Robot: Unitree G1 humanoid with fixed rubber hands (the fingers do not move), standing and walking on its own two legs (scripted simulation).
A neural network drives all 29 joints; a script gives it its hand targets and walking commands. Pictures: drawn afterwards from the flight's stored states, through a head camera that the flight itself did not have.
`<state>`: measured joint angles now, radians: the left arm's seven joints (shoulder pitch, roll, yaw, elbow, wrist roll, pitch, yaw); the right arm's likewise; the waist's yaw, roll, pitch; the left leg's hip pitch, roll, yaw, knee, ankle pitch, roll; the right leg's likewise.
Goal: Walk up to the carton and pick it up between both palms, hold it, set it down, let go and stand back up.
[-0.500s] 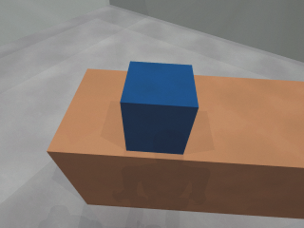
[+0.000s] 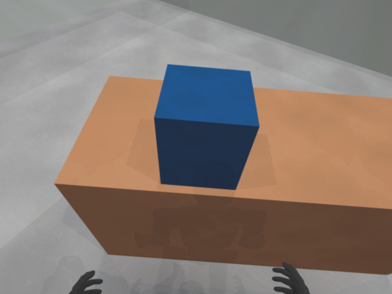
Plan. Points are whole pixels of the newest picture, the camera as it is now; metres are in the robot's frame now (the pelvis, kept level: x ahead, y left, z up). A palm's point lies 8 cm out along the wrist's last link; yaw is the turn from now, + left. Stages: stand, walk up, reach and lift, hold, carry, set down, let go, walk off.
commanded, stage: reach and lift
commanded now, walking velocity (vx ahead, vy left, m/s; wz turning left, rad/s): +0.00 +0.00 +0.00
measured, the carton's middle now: (203, 130) +0.51 -0.01 +0.03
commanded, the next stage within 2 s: none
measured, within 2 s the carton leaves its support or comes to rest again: neither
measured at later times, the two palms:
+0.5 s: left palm (77, 256) +0.20 +0.24 -0.04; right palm (298, 265) +0.20 -0.21 -0.04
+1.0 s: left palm (82, 231) +0.24 +0.23 -0.01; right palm (301, 246) +0.23 -0.21 -0.01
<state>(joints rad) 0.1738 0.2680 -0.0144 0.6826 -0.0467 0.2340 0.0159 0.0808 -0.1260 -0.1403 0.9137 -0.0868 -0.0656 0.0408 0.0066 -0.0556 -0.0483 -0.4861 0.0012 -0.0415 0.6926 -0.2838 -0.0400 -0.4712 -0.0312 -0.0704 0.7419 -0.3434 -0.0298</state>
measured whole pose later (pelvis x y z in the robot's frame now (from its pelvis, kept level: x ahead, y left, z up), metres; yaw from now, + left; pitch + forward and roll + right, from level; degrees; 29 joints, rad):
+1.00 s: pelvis +0.06 +0.01 +0.03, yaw -5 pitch +0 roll +0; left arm 0.26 0.24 -0.02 0.42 -0.14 -0.15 0.02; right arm 0.21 -0.17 0.02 0.62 0.16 -0.37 0.01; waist 0.06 -0.03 -0.05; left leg -0.14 0.04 0.04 0.39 -0.24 -0.03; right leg -0.13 0.02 0.02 0.37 -0.24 -0.01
